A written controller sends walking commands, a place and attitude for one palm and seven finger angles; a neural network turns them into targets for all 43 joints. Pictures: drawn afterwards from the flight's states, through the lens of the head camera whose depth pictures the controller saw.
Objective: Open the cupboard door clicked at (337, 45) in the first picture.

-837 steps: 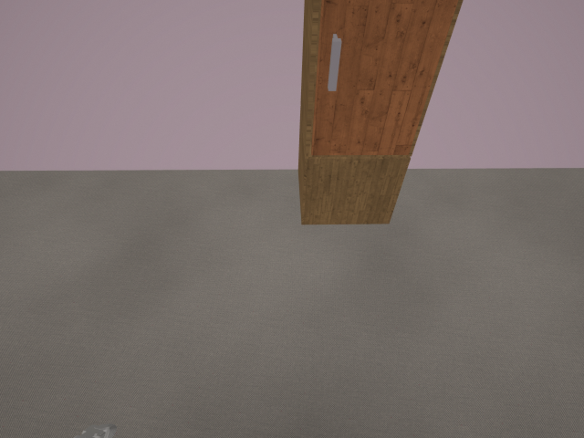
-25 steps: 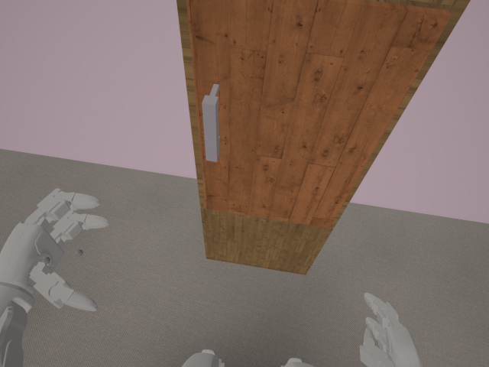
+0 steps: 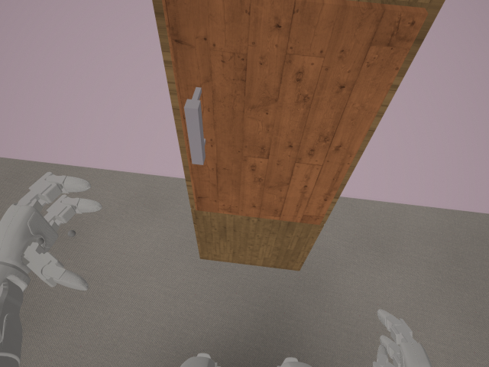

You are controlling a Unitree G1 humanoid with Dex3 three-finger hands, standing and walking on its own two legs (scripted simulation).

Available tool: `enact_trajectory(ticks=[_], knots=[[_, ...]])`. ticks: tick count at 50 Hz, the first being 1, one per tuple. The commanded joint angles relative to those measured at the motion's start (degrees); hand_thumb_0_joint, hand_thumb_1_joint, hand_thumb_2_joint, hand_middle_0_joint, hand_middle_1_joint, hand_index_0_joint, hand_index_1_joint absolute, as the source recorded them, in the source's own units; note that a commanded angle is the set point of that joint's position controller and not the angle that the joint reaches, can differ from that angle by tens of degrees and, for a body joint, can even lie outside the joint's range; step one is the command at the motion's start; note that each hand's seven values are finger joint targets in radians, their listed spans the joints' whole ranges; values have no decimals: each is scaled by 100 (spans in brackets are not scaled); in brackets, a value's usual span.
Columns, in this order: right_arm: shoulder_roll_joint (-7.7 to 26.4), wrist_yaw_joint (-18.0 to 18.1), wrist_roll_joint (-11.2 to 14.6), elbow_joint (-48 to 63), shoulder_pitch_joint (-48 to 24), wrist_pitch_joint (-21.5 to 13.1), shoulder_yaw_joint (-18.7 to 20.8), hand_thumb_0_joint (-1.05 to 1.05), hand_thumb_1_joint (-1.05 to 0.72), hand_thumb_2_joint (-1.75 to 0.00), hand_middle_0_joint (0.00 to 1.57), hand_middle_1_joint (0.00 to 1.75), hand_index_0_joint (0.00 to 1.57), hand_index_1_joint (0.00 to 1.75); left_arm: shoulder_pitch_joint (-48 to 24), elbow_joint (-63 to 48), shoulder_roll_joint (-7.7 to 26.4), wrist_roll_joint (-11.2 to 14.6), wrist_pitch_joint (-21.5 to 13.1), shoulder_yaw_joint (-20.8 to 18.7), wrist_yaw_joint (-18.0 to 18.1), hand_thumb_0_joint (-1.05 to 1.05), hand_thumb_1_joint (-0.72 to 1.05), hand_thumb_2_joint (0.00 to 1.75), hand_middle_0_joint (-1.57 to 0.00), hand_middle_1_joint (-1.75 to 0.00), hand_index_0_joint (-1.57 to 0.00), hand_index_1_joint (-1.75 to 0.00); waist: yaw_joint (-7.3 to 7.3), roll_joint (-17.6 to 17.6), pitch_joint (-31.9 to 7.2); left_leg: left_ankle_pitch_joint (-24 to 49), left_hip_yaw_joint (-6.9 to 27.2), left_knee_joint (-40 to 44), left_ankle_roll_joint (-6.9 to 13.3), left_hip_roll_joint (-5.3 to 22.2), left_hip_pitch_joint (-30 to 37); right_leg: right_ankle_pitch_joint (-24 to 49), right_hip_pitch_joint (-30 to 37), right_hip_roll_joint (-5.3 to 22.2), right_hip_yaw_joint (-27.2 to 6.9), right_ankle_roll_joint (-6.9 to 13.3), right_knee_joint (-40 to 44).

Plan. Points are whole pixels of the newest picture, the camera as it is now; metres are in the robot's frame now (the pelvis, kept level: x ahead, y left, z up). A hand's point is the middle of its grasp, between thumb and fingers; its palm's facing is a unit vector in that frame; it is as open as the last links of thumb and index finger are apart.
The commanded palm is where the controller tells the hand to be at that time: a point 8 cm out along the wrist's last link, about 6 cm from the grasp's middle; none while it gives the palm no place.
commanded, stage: raise the hand with hooked fingers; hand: left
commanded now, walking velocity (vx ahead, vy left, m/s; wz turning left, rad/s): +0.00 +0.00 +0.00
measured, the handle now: (198, 127) +0.53 +0.12 +0.07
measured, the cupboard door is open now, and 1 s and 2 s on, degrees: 0 0 0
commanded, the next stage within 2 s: move the hooked fingers beside the handle in 0.20 s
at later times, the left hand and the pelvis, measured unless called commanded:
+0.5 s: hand (82, 222) +0.31 +0.26 +0.07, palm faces -0.06 -1.00 -0.01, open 14.0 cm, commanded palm +0.29 +0.31 +0.08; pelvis +0.00 -0.01 +0.00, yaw +1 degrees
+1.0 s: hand (114, 189) +0.37 +0.24 +0.07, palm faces -0.09 -1.00 +0.00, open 14.0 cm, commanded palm +0.35 +0.28 +0.08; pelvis +0.00 +0.00 +0.00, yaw +0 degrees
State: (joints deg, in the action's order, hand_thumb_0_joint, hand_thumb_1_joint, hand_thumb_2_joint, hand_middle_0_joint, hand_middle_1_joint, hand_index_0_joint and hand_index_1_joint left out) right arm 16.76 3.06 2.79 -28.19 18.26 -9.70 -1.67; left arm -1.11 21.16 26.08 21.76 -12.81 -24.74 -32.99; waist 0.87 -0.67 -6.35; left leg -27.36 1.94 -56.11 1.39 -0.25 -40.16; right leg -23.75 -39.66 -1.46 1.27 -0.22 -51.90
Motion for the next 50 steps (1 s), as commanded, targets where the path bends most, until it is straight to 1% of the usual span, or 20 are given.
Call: enact_trajectory(ticks=[1,3,10,15,16,18,21,23,25,28,31,33,34,35,37,44,45,46,48,50], knots=[[783,94,42,824,-211,-274,336,0,-90,-90,20,30,20,30,-1040,-1265,1536,180,-461,-563,59,0,-50,30,-30,-120,-30,-120,-64,-710,-1464,1876,18,935,-56,-28,911,1253,783,-96,117,210,562],[804,110,23,816,-227,-271,317,0,-90,-90,20,30,20,30,-1135,-1173,1562,213,-417,-575,32,0,-50,30,-30,-120,-30,-120,-56,-578,-1307,1802,41,922,-44,-39,768,1214,826,-114,111,237,576],[793,130,45,826,-229,-245,311,0,-90,-90,20,30,20,30,-1123,-1016,1524,210,-354,-541,-40,0,-50,30,-30,-120,-30,-120,-26,-368,-1406,1686,10,887,-15,-43,707,1224,859,-100,67,191,617],[786,130,42,823,-259,-247,300,0,-90,-90,20,30,20,30,-1183,-1041,1549,185,-382,-530,-55,0,-50,30,-30,-120,-30,-120,-35,-485,-1438,1790,-6,853,-12,-46,724,1359,893,-89,49,196,581],[772,136,43,803,-266,-248,289,0,-90,-90,20,30,20,30,-1396,-1079,1431,164,-383,-380,-47,0,-50,30,-30,-120,-30,-120,21,-576,-1398,1736,7,855,-14,-46,753,1306,781,-83,68,190,573],[819,185,30,692,-221,-236,284,0,-90,-90,20,30,20,30,-1906,-849,1500,170,-370,-376,-11,0,-50,30,-30,-120,-30,-120,107,-337,-1215,1511,29,793,-4,-37,611,1087,682,-106,36,201,598],[817,208,43,670,-193,-207,281,0,-90,-90,20,30,20,30,-2151,-630,1467,64,-374,-265,-7,0,-50,30,-30,-120,-30,-120,126,-358,-1366,1396,24,823,1,-34,635,984,662,-62,18,183,604],[819,205,30,667,-197,-194,283,0,-90,-90,20,30,20,30,-2272,-675,1569,40,-402,-307,20,0,-50,30,-30,-120,-30,-120,50,-587,-1508,1573,26,799,-11,-46,729,1106,730,-71,-1,232,548],[791,190,39,648,-172,-160,283,0,-90,-90,20,30,20,30,-2302,-597,1447,-2,-383,-185,33,0,-50,30,-30,-120,-30,-120,83,-537,-1616,1714,20,817,-17,-27,804,1285,751,-59,22,204,534],[830,174,7,626,-131,-75,282,0,-90,-90,20,30,20,30,-2265,-309,1752,-7,-356,-506,115,0,-50,30,-30,-120,-30,-120,-26,-381,-1631,1815,1,780,-23,-31,606,1410,953,-63,0,232,491],[783,132,35,686,-136,-4,288,0,-90,-90,20,30,20,30,-2341,-315,1563,-46,-376,-335,148,0,-50,30,-30,-120,-30,-120,7,-535,-1653,1846,-28,837,-35,-29,658,1467,893,-50,17,200,492],[803,126,13,675,-96,39,285,0,-90,-90,20,30,20,30,-2521,-199,1512,-44,-378,-276,186,0,-50,30,-30,-120,-30,-120,26,-400,-1633,1921,-9,812,-29,-19,627,1529,902,-76,34,225,466],[810,121,30,637,-58,71,295,0,-90,-90,20,30,20,30,-2695,-170,1591,-89,-390,-301,201,0,-50,30,-30,-120,-30,-120,83,-477,-1635,1907,-19,815,-36,0,674,1534,803,-81,22,203,473],[808,112,26,639,-20,102,306,0,-90,-90,20,30,20,30,-2608,-65,1563,-103,-386,-310,223,0,-50,30,-30,-120,-30,-120,59,-458,-1668,1884,-19,831,-37,-7,659,1501,806,-75,27,199,475],[800,112,32,609,1,128,322,0,-90,-90,20,30,20,30,-2896,-90,1404,-153,-434,-116,259,0,-50,30,-30,-120,-30,-120,145,-488,-1679,1848,-11,833,-37,5,734,1454,690,-66,33,185,486],[791,87,16,538,111,251,339,0,-90,-90,20,30,20,30,-3143,-3,1386,-253,-525,-71,436,0,-50,30,-30,-120,-30,-120,121,-557,-1893,2162,24,856,-67,35,945,1602,679,-84,64,205,438],[802,82,12,506,132,282,339,0,-90,-90,20,30,20,30,-3151,168,1388,-258,-505,-93,474,0,-50,30,-30,-120,-30,-120,140,-385,-1780,2047,27,861,-63,29,817,1553,683,-74,62,194,462],[821,90,17,489,149,321,342,0,-90,-90,20,30,20,30,-3264,294,1472,-310,-506,-142,517,0,-50,30,-30,-120,-30,-120,158,-304,-1689,1912,23,880,-62,44,715,1454,640,-72,74,189,461],[806,101,6,454,158,351,334,0,-90,-90,20,30,20,30,-3773,311,1345,-352,-553,36,560,0,-50,30,-30,-120,-30,-120,239,-420,-1690,1912,40,839,-51,30,767,1444,576,-74,64,217,445],[813,91,7,438,209,401,344,0,-90,-90,20,30,20,30,-3808,370,1383,-417,-624,35,589,0,-50,30,-30,-120,-30,-120,208,-429,-1884,2017,50,862,-64,48,881,1485,609,-73,49,206,442]])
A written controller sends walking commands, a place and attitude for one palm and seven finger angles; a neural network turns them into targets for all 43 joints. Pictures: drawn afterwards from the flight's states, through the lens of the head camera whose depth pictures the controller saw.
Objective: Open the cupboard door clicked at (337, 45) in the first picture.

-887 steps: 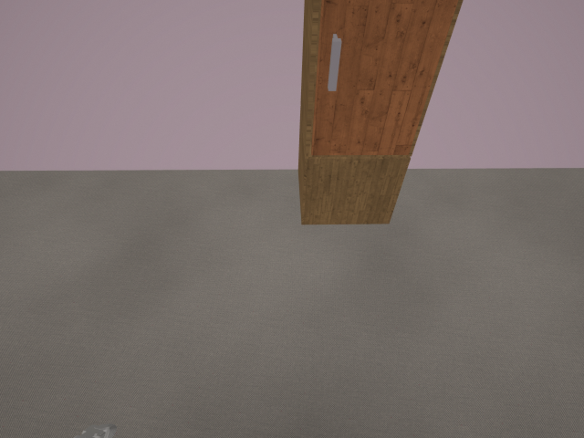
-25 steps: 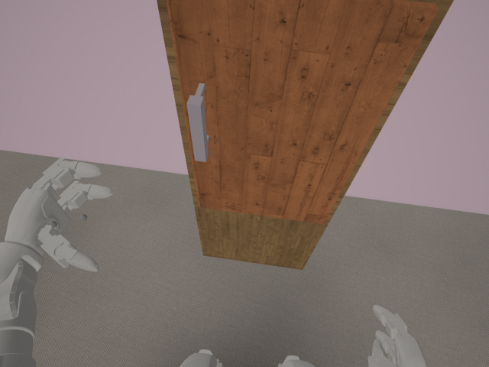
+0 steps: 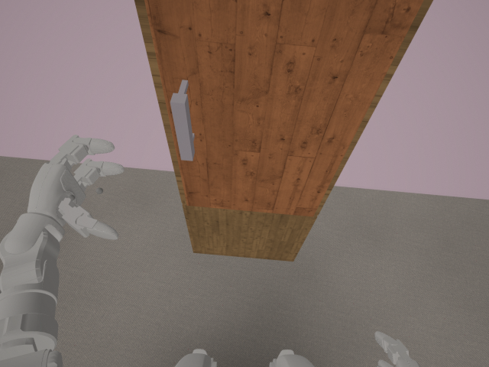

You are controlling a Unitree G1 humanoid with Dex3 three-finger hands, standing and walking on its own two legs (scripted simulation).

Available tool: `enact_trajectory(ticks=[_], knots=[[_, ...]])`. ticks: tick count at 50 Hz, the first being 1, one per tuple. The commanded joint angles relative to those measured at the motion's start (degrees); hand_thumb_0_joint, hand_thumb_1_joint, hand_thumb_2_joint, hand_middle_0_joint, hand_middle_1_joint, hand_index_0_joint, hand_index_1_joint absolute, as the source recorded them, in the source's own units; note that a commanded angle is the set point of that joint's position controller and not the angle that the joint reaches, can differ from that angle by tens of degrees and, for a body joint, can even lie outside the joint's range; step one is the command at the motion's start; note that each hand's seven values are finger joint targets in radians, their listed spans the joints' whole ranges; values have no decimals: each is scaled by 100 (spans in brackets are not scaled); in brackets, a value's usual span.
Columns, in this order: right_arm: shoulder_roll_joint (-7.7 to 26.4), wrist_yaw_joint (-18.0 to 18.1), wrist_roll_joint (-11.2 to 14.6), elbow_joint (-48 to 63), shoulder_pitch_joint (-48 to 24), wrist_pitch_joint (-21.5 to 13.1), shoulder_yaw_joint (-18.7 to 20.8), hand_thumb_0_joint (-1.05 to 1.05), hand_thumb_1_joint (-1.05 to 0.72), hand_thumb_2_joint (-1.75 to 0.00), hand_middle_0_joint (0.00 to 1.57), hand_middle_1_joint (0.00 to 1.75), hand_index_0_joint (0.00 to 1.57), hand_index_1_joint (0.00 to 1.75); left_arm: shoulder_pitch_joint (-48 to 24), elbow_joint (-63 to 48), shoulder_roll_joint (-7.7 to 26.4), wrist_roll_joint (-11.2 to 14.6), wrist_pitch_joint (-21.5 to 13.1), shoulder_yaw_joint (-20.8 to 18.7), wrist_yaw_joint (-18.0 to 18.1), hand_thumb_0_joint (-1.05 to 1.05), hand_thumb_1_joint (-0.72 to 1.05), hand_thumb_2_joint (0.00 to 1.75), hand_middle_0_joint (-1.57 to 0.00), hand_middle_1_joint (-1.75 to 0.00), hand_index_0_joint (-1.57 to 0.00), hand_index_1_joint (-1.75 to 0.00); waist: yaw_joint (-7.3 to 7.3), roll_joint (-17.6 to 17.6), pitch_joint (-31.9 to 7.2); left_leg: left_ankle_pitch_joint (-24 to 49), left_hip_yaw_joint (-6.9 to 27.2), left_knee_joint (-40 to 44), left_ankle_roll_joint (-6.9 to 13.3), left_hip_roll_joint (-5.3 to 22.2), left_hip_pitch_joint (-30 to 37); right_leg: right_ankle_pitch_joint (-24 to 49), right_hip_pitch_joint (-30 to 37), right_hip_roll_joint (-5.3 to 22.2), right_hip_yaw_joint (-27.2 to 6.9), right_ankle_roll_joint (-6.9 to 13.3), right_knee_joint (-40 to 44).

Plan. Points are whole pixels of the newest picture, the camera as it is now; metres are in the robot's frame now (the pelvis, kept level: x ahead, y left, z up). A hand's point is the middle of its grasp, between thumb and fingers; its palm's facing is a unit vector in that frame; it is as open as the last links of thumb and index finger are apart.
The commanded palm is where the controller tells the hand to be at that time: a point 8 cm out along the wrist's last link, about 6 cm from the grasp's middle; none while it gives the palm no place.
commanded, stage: move the hooked fingers beside the handle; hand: left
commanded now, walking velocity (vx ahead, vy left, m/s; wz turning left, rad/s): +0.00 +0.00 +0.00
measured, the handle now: (186, 122) +0.52 +0.13 +0.07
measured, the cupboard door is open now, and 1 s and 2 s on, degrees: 0 0 0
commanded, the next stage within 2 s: slide the fingers in behind the handle in 1.70 s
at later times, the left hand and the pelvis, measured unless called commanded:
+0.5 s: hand (128, 155) +0.44 +0.22 +0.07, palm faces -0.08 -1.00 +0.00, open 14.0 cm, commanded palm +0.43 +0.26 +0.07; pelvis +0.00 +0.00 -0.01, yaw -1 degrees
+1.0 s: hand (149, 132) +0.50 +0.19 +0.07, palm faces -0.08 -1.00 +0.00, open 14.0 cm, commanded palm +0.47 +0.24 +0.07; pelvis +0.00 +0.00 -0.01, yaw -2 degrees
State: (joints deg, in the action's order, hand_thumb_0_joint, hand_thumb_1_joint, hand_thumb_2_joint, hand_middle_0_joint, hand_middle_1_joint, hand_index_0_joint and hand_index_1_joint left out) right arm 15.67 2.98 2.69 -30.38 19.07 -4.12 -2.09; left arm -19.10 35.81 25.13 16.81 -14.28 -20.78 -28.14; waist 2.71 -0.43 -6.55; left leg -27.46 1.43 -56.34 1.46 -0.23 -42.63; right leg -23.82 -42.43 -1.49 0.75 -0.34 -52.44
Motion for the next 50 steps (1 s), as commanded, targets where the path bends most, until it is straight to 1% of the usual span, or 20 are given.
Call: enact_trajectory(ticks=[1,4,8,15,22,24,26,28,30,32,34,37,39,40,41,42,44,46,49,50], knots=[[895,92,19,659,126,-146,390,0,-90,-90,20,30,20,30,-2043,-1109,1344,50,-499,-235,118,0,-50,30,-30,-120,-30,-120,45,-564,-1906,2104,97,879,-79,59,1234,1515,810,-68,112,214,494],[924,82,3,563,194,-73,378,0,-90,-90,20,30,20,30,-2309,-755,1531,6,-522,-369,166,0,-50,30,-30,-120,-30,-120,83,-447,-1868,2067,88,824,-73,67,1126,1547,791,-78,96,212,484],[927,73,5,521,251,4,374,0,-90,-90,20,30,20,30,-2865,-479,1334,-92,-553,-96,230,0,-50,30,-30,-120,-30,-120,133,-619,-1850,1988,139,813,-86,61,1160,1393,592,-64,114,249,453],[952,50,-21,376,396,172,366,0,-90,-90,20,30,20,30,-3462,309,1574,-283,-645,-212,381,0,-50,30,-30,-120,-30,-120,223,-339,-1943,1823,76,713,-37,64,848,1424,617,-51,63,198,413],[956,20,-60,234,571,280,373,0,-90,-90,20,30,20,30,-4134,594,1732,-396,-829,-243,390,0,-50,30,-30,-120,-30,-120,284,-604,-2317,2075,52,552,-27,76,905,1668,599,-59,13,190,307],[977,8,-60,218,653,317,381,0,-90,-90,20,30,20,30,-4075,736,1839,-407,-834,-332,370,0,-50,30,-30,-120,-30,-120,266,-527,-2459,2264,47,501,-24,84,926,1832,655,-78,6,191,275],[966,-3,-70,164,696,351,380,0,-90,-90,20,30,20,30,-4295,883,1704,-436,-817,-192,377,0,-50,30,-30,-120,-30,-120,360,-498,-2326,2232,63,493,-17,94,864,1810,542,-80,33,179,270],[1000,4,-79,136,766,386,376,0,-90,-90,20,30,20,30,-4351,1080,1880,-448,-809,-322,400,0,-50,30,-30,-120,-30,-120,359,-457,-2269,2175,54,455,1,84,714,1796,548,-91,19,196,256],[981,-8,-85,113,789,413,384,0,-90,-90,20,30,20,30,-4562,1097,1743,-493,-838,-188,426,0,-50,30,-30,-120,-30,-120,417,-519,-2309,2109,55,455,-2,89,793,1732,442,-88,11,170,271],[1001,-26,-112,69,869,432,403,0,-90,-90,20,30,20,30,-4681,971,1825,-527,-903,-257,491,0,-50,30,-30,-120,-30,-120,401,-636,-2557,2373,109,429,-29,115,1013,1829,398,-93,37,186,217],[981,-54,-122,27,920,451,413,0,-90,-90,20,30,20,30,-4824,940,1673,-543,-937,-144,523,0,-50,30,-30,-120,-30,-120,457,-764,-2706,2717,131,354,-53,143,1231,1965,253,-112,56,178,169],[999,-69,-133,9,966,506,398,0,-90,-90,20,30,20,30,-4753,1342,1837,-592,-865,-302,612,0,-50,30,-30,-120,-30,-120,455,-461,-2475,2375,73,366,-11,111,815,1898,415,-106,28,156,221],[1010,-65,-140,-3,1002,542,372,0,-90,-90,20,30,20,30,-5036,1450,2029,-715,-876,-352,665,0,-50,30,-30,-120,-30,-120,483,-612,-2394,2295,86,357,-17,112,757,1834,320,-113,27,171,180],[991,-74,-148,3,1000,554,361,0,-90,-90,20,30,20,30,-5094,1555,1859,-724,-853,-219,686,0,-50,30,-30,-120,-30,-120,557,-613,-2303,2197,70,346,-2,100,701,1770,257,-112,21,159,206],[1022,-64,-160,-20,1040,563,364,0,-90,-90,20,30,20,30,-5213,1611,2003,-756,-859,-316,729,0,-50,30,-30,-120,-30,-120,597,-396,-2276,2106,90,334,12,117,602,1714,262,-109,17,147,215],[1019,-63,-166,-8,1042,560,355,0,-90,-90,20,30,20,30,-5421,1503,2039,-776,-905,-292,745,0,-50,30,-30,-120,-30,-120,606,-598,-2391,2101,86,329,6,104,644,1717,288,-106,-5,152,194],[1032,-71,-182,-28,1110,564,361,0,-90,-90,20,30,20,30,-5490,1493,2217,-782,-980,-457,754,0,-50,30,-30,-120,-30,-120,580,-681,-2707,2384,99,252,-8,118,838,1908,324,-122,-6,164,143],[1000,-96,-189,-9,1114,579,362,0,-90,-90,20,30,20,30,-5372,1543,2035,-793,-1006,-342,725,0,-50,30,-30,-120,-30,-120,568,-776,-2767,2497,93,235,-25,121,913,1945,285,-123,13,160,124],[1006,-145,-186,79,1146,641,373,0,-90,-90,20,30,20,30,-4837,1564,1970,-766,-959,-379,670,0,-50,30,-30,-120,-30,-120,413,-780,-2900,2909,94,261,-52,138,1102,2154,364,-155,59,177,102],[994,-155,-179,97,1131,662,373,0,-90,-90,20,30,20,30,-4786,1590,1826,-732,-899,-274,654,0,-50,30,-30,-120,-30,-120,466,-739,-2759,2791,56,264,-35,137,1002,2125,331,-154,60,162,137]])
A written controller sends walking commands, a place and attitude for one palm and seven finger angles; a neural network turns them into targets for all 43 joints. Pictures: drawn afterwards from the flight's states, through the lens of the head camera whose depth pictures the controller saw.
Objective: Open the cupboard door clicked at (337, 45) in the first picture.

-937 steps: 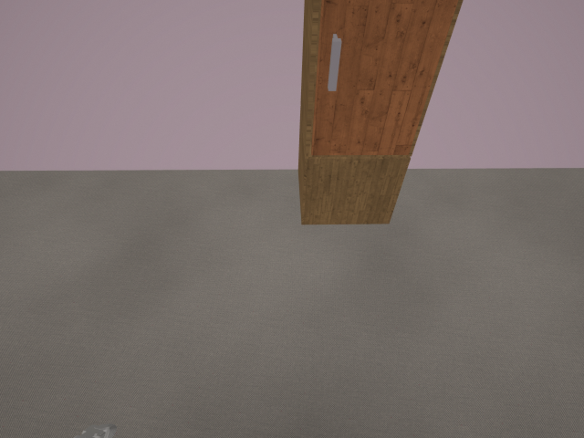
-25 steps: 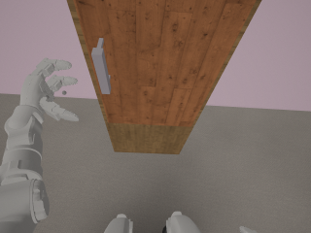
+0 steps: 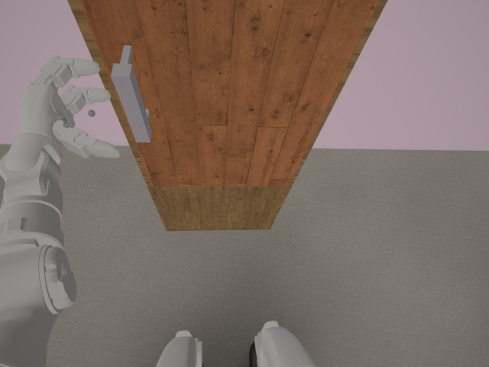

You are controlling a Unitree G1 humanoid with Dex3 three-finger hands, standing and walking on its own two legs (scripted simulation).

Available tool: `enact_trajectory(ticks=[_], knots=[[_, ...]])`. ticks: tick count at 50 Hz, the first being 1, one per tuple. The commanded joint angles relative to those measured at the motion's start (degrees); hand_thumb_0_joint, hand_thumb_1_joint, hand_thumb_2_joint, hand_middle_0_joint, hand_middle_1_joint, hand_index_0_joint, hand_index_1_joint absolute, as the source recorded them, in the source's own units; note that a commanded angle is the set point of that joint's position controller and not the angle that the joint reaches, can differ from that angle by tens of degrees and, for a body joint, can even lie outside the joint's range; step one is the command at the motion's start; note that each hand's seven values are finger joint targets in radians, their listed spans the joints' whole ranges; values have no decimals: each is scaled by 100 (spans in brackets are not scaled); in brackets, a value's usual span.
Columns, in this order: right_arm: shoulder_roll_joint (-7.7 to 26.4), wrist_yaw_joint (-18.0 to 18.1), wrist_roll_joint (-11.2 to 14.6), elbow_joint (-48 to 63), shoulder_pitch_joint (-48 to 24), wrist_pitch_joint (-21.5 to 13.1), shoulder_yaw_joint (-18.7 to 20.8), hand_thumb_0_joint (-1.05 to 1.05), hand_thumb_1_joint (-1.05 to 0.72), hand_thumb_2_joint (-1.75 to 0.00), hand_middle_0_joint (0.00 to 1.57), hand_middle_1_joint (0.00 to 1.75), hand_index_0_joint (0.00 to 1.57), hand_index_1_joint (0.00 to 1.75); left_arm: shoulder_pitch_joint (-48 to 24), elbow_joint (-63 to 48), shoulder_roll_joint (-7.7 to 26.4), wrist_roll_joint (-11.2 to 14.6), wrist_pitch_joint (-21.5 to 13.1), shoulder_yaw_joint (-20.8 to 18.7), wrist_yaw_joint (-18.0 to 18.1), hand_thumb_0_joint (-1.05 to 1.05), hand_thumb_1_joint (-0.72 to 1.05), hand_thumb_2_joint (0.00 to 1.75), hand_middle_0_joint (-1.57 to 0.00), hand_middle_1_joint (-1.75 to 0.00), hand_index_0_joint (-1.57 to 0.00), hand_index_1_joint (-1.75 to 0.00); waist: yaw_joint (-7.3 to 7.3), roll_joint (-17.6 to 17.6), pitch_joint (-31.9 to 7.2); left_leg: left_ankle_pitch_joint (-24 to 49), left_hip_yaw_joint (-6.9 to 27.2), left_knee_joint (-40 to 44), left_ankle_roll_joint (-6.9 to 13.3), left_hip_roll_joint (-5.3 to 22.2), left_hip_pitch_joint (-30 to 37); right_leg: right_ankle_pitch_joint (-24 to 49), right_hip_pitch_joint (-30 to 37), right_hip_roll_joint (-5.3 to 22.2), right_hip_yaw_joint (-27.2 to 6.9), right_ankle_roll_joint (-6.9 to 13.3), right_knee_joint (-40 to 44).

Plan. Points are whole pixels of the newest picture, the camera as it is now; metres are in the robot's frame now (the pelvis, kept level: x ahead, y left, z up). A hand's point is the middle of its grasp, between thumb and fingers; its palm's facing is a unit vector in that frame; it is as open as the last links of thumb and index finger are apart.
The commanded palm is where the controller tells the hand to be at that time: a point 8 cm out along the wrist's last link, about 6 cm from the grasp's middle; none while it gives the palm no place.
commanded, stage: move the hooked fingers beside the handle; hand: left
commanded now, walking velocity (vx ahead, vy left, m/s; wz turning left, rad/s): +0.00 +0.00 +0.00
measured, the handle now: (136, 97) +0.52 +0.15 +0.09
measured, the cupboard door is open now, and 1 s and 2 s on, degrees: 0 0 0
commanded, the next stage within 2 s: slide the fingers in behind the handle in 0.70 s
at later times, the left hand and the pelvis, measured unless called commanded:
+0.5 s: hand (99, 120) +0.48 +0.20 +0.08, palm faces -0.05 -1.00 -0.01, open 14.0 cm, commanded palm +0.45 +0.25 +0.08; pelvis +0.00 +0.00 +0.00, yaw +0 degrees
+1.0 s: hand (97, 124) +0.47 +0.20 +0.08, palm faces -0.06 -1.00 +0.00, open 14.0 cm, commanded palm +0.45 +0.24 +0.08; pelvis -0.01 +0.00 +0.00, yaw +1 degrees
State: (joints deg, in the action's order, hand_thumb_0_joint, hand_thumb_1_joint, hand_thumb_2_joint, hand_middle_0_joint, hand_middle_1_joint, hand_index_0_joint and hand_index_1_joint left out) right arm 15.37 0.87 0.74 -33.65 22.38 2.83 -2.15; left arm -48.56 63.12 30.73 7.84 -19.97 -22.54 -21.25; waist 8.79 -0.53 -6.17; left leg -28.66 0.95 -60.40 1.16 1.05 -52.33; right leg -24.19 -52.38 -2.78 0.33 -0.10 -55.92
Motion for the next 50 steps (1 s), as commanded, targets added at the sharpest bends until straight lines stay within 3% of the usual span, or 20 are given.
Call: enact_trajectory(ticks=[1,2,4,7,9,11,14,16,25,27,29,31,33,34,36,40,42,43,45,50], knots=[[1035,59,20,410,809,-7,380,0,-90,-90,20,30,20,30,-1895,-1080,1254,162,-273,-75,-32,0,-50,30,-30,-120,-30,-120,-83,-564,-2602,2712,91,692,10,11,1814,2082,1299,-23,111,123,516],[1053,68,22,424,828,11,378,0,-90,-90,20,30,20,30,-1880,-938,1310,173,-213,-136,-14,0,-50,30,-30,-120,-30,-120,-66,-297,-2447,2488,73,710,45,-9,1565,2035,1399,-26,92,109,551],[1068,92,14,454,833,24,370,0,-90,-90,20,30,20,30,-2138,-1177,1514,133,-270,-240,32,0,-50,30,-30,-120,-30,-120,-93,-474,-2581,2476,83,728,38,-15,1597,2039,1436,-12,66,124,508],[1012,67,2,448,795,6,408,0,-90,-90,20,30,20,30,-2165,-1689,1325,159,-486,-153,106,0,-50,30,-30,-120,-30,-120,-126,-789,-2881,2797,132,709,-9,13,2094,2070,1322,-22,96,147,507],[991,56,9,356,785,-7,425,0,-90,-90,20,30,20,30,-2337,-1724,1059,195,-550,43,118,0,-50,30,-30,-120,-30,-120,-14,-790,-2884,2904,162,648,-18,42,2266,2073,1137,-42,109,130,511],[1031,72,24,311,793,13,414,0,-90,-90,20,30,20,30,-2210,-1408,1212,174,-493,-69,151,0,-50,30,-30,-120,-30,-120,-33,-604,-2587,2634,181,722,-16,27,2038,1913,1166,-34,124,142,540],[1000,65,23,331,761,8,402,0,-90,-90,20,30,20,30,-2249,-1532,1063,111,-466,84,189,0,-50,30,-30,-120,-30,-120,-68,-921,-2736,2858,189,727,-38,17,2274,1972,1104,-21,132,160,522],[984,47,20,322,746,19,403,0,-90,-90,20,30,20,30,-2156,-1381,840,106,-423,237,217,0,-50,30,-30,-120,-30,-120,-29,-730,-2515,2752,208,750,-46,28,2209,1858,1010,-23,176,152,552],[988,43,24,458,672,38,390,0,-90,-90,20,30,20,30,-1885,-1385,1123,103,-494,-49,310,0,-50,30,-30,-120,-30,-120,-166,-515,-2613,2635,116,758,-10,-29,1922,2067,1456,-5,98,145,531],[966,42,40,500,611,38,384,0,-90,-90,20,30,20,30,-1883,-1395,930,116,-487,122,269,0,-50,30,-30,-120,-30,-120,-120,-456,-2470,2389,81,801,8,-42,1818,1955,1466,-6,89,136,589],[994,58,34,465,626,31,379,0,-90,-90,20,30,20,30,-2039,-1482,1171,164,-531,-73,255,0,-50,30,-30,-120,-30,-120,-150,-500,-2569,2423,94,784,9,-40,1829,2022,1538,-9,69,145,560],[985,78,52,486,597,36,363,0,-90,-90,20,30,20,30,-1933,-1349,1170,165,-503,-43,210,0,-50,30,-30,-120,-30,-120,-124,-338,-2427,2214,62,807,35,-58,1624,1969,1631,1,41,132,608],[960,94,50,466,581,5,357,0,-90,-90,20,30,20,30,-2215,-1366,1023,177,-520,97,176,0,-50,30,-30,-120,-30,-120,-23,-444,-2281,2034,53,773,61,-78,1575,1830,1502,6,29,137,635],[1000,107,51,426,599,0,360,0,-90,-90,20,30,20,30,-2219,-1334,1237,170,-530,-54,166,0,-50,30,-30,-120,-30,-120,-66,-405,-2401,2021,79,777,51,-63,1570,1810,1537,6,22,131,608],[1000,125,60,418,583,-18,347,0,-90,-90,20,30,20,30,-2195,-1234,1207,186,-510,1,105,0,-50,30,-30,-120,-30,-120,-38,-317,-2369,1887,69,776,63,-76,1459,1730,1565,17,-4,122,642],[990,120,55,364,572,-63,370,0,-90,-90,20,30,20,30,-2319,-1414,1042,216,-574,142,31,0,-50,30,-30,-120,-30,-120,-43,-766,-2645,2136,129,730,18,-56,1894,1723,1303,11,50,153,579],[1004,118,64,327,587,-63,354,0,-90,-90,20,30,20,30,-2225,-1096,934,247,-454,211,24,0,-50,30,-30,-120,-30,-120,21,-464,-2310,1952,118,750,40,-57,1647,1628,1275,5,57,135,641],[1003,122,54,328,612,-77,353,0,-90,-90,20,30,20,30,-2308,-1133,896,264,-447,230,26,0,-50,30,-30,-120,-30,-120,32,-540,-2301,1985,145,742,47,-64,1662,1633,1228,0,81,156,608],[1030,123,51,351,606,-74,371,0,-90,-90,20,30,20,30,-2288,-1259,1038,229,-422,134,65,0,-50,30,-30,-120,-30,-120,-37,-542,-2526,1984,127,748,38,-62,1685,1646,1317,18,56,140,603],[1001,66,23,336,632,-94,389,0,-90,-90,20,30,20,30,-2360,-1442,836,193,-492,224,231,0,-50,30,-30,-120,-30,-120,-36,-677,-2638,2209,192,729,-8,-37,1951,1643,1130,1,117,159,544]])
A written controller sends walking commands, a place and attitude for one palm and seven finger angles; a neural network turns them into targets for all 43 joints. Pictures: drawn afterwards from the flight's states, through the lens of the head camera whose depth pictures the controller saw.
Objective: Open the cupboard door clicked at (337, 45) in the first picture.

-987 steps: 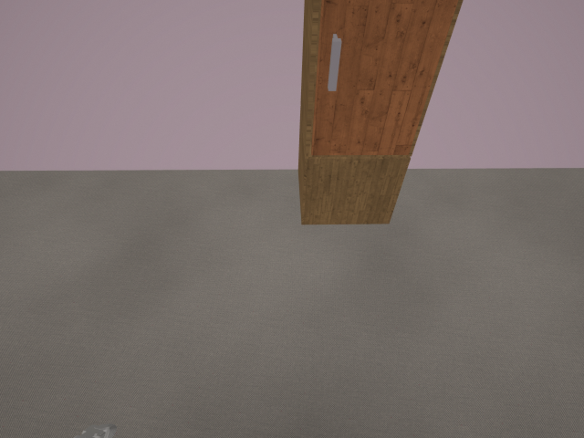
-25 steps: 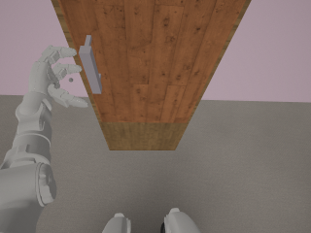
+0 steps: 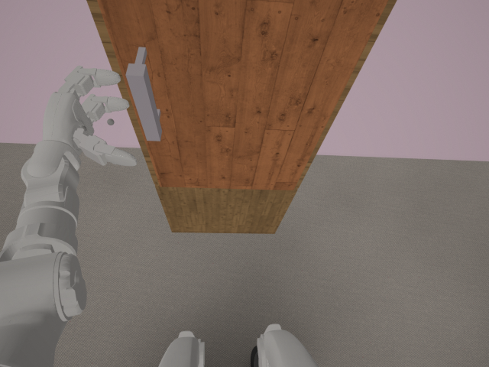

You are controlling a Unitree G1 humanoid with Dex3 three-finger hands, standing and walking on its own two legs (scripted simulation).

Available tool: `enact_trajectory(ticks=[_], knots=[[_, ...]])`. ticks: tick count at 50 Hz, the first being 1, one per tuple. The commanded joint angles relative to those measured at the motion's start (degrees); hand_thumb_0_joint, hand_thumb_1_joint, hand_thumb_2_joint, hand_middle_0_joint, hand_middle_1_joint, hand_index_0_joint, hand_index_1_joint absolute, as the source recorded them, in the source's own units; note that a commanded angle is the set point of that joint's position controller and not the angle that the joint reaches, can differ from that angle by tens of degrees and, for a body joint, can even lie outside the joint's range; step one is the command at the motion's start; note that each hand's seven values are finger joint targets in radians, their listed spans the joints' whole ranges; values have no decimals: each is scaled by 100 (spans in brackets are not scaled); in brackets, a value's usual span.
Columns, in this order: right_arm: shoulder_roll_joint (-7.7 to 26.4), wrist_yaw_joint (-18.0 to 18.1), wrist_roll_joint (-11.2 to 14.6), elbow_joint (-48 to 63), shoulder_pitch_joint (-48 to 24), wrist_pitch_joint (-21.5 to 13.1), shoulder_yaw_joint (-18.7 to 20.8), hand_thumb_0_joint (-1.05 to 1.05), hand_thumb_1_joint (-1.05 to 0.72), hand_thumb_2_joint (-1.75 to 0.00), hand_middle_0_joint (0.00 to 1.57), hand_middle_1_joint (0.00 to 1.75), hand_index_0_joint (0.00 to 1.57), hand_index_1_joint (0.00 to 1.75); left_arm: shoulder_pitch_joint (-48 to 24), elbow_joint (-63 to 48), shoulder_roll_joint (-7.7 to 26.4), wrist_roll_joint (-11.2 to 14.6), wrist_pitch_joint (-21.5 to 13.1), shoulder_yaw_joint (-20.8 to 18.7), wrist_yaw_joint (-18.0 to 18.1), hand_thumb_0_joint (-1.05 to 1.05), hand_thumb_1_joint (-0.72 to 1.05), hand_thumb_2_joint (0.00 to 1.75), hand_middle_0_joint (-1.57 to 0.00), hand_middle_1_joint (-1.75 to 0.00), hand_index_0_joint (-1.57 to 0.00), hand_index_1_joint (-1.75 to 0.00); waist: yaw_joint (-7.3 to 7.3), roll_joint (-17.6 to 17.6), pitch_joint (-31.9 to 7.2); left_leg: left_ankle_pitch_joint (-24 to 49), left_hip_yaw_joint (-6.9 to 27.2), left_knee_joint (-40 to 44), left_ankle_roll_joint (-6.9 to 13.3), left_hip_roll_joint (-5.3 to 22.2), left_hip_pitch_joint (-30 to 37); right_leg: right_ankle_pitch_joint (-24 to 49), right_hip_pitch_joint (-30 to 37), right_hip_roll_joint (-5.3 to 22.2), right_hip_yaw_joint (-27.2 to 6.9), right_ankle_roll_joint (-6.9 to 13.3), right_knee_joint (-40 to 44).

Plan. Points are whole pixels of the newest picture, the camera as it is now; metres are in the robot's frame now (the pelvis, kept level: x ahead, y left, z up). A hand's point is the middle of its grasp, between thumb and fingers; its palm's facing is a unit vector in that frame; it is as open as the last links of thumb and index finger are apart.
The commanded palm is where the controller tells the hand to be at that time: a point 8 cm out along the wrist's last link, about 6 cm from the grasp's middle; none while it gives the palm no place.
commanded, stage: slide the fingers in behind the handle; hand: left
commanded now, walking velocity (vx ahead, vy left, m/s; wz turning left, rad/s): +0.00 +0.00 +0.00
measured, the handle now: (148, 97) +0.53 +0.14 +0.09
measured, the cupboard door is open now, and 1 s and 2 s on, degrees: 0 0 0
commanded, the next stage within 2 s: close the thumb around the handle in 1.40 s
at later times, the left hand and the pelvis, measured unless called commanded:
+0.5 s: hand (130, 122) +0.48 +0.16 +0.08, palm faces -0.07 -1.00 +0.01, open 14.0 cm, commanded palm +0.46 +0.21 +0.08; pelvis +0.00 +0.00 +0.00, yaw +0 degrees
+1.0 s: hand (155, 126) +0.47 +0.13 +0.08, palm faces -0.07 -1.00 +0.00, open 14.0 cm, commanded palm +0.45 +0.17 +0.08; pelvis +0.00 +0.00 +0.00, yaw +0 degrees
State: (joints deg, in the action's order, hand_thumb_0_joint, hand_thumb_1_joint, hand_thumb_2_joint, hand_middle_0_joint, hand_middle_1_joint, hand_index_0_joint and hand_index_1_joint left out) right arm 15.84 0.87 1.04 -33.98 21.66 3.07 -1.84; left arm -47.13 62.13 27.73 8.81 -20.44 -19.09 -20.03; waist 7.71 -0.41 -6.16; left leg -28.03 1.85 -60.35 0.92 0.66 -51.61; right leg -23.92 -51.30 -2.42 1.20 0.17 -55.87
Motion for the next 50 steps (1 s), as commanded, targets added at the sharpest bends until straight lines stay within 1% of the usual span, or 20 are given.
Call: enact_trajectory(ticks=[1,3,7,9,11,12,13,17,21,24,25,29,34,36,39,41,42,45,47,50], knots=[[942,54,-16,367,707,-121,354,0,-90,-90,20,30,20,30,-2523,-1358,1116,100,-452,-127,147,0,-50,30,-30,-120,-30,-120,59,-666,-2652,2140,91,726,23,-7,1840,1654,1103,-36,20,128,541],[961,49,-25,394,759,-118,359,0,-90,-90,20,30,20,30,-2361,-1386,1366,96,-463,-380,231,0,-50,30,-30,-120,-30,-120,-19,-571,-2722,2310,77,718,30,-16,1794,1822,1284,-48,27,144,507],[920,27,-12,449,689,-85,346,0,-90,-90,20,30,20,30,-2273,-1315,1180,17,-417,-216,299,0,-50,30,-30,-120,-30,-120,26,-527,-2456,2056,1,767,40,-23,1602,1742,1293,-38,-1,114,578],[931,34,-14,458,719,-83,358,0,-90,-90,20,30,20,30,-2301,-1427,1240,8,-479,-276,327,0,-50,30,-30,-120,-30,-120,-16,-529,-2656,2251,38,762,19,-11,1725,1865,1340,-42,5,129,515],[881,3,-21,441,690,-108,375,0,-90,-90,20,30,20,30,-2334,-1543,816,42,-510,10,339,0,-50,30,-30,-120,-30,-120,33,-725,-2668,2348,59,746,-7,4,1996,1810,1121,-52,48,131,538],[907,-1,-29,409,714,-105,383,0,-90,-90,20,30,20,30,-2296,-1513,914,45,-521,-77,367,0,-50,30,-30,-120,-30,-120,13,-607,-2621,2368,93,772,-23,18,1985,1793,1143,-56,70,142,534],[891,-7,-22,427,720,-117,375,0,-90,-90,20,30,20,30,-2245,-1488,715,91,-522,58,365,0,-50,30,-30,-120,-30,-120,49,-615,-2564,2463,97,748,-8,3,2002,1828,1098,-72,77,150,530],[895,-24,-21,373,717,-97,388,0,-90,-90,20,30,20,30,-2197,-1266,652,44,-445,78,438,0,-50,30,-30,-120,-30,-120,68,-389,-2342,2183,67,782,1,5,1788,1716,1073,-50,72,127,576],[866,-30,-48,382,696,-118,394,0,-90,-90,20,30,20,30,-2343,-1467,684,-2,-529,10,582,0,-50,30,-30,-120,-30,-120,1,-560,-2583,2348,71,747,-20,-9,1963,1792,1106,-33,66,141,518],[842,-55,-51,379,672,-128,388,0,-90,-90,20,30,20,30,-2369,-1500,480,-26,-581,176,642,0,-50,30,-30,-120,-30,-120,48,-616,-2584,2445,72,715,-28,-6,2007,1852,1041,-37,66,137,499],[862,-53,-57,370,695,-116,399,0,-90,-90,20,30,20,30,-2368,-1513,628,-42,-591,53,678,0,-50,30,-30,-120,-30,-120,15,-506,-2600,2395,87,721,-31,-3,1947,1839,1110,-36,65,138,479],[823,-88,-51,437,647,-129,426,0,-90,-90,20,30,20,30,-2196,-1783,328,-32,-605,225,761,0,-50,30,-30,-120,-30,-120,-30,-601,-2851,2698,71,720,-44,-8,2198,2026,1185,-40,79,139,477],[810,-92,-44,455,611,-105,409,0,-90,-90,20,30,20,30,-1982,-1571,267,-51,-525,214,889,0,-50,30,-30,-120,-30,-120,-29,-231,-2456,2268,-8,792,2,-50,1766,1968,1376,-39,47,122,562],[779,-93,-43,482,562,-110,414,0,-90,-90,20,30,20,30,-2117,-1723,112,-80,-570,369,917,0,-50,30,-30,-120,-30,-120,-2,-304,-2437,2139,-28,808,3,-69,1739,1934,1398,-21,25,119,572],[780,-89,-51,434,551,-133,416,0,-90,-90,20,30,20,30,-2276,-1741,145,-111,-651,361,971,0,-50,30,-30,-120,-30,-120,-7,-439,-2454,2058,-4,804,-10,-70,1826,1811,1297,-14,22,137,567],[757,-103,-54,430,517,-163,415,0,-90,-90,20,30,20,30,-2300,-1680,-140,-85,-664,543,1002,0,-50,30,-30,-120,-30,-120,41,-387,-2394,1955,6,807,-12,-74,1850,1692,1198,-18,38,132,593],[785,-95,-57,391,526,-167,419,0,-90,-90,20,30,20,30,-2350,-1640,13,-103,-681,438,1035,0,-50,30,-30,-120,-30,-120,29,-337,-2359,1887,19,821,-14,-67,1816,1642,1202,-9,36,139,597],[762,-105,-73,381,526,-192,418,0,-90,-90,20,30,20,30,-2361,-1622,-193,-116,-698,574,1086,0,-50,30,-30,-120,-30,-120,48,-377,-2489,1990,17,795,-12,-82,1880,1720,1202,-4,45,136,560],[782,-104,-79,385,522,-190,428,0,-90,-90,20,30,20,30,-2262,-1549,-51,-131,-680,438,1129,0,-50,30,-30,-120,-30,-120,11,-159,-2455,1879,-16,792,6,-95,1687,1739,1353,6,10,125,573],[765,-113,-88,392,505,-192,415,0,-90,-90,20,30,20,30,-2417,-1552,-112,-180,-692,504,1200,0,-50,30,-30,-120,-30,-120,18,-284,-2403,1739,-27,803,7,-115,1611,1654,1318,17,-4,128,568]])
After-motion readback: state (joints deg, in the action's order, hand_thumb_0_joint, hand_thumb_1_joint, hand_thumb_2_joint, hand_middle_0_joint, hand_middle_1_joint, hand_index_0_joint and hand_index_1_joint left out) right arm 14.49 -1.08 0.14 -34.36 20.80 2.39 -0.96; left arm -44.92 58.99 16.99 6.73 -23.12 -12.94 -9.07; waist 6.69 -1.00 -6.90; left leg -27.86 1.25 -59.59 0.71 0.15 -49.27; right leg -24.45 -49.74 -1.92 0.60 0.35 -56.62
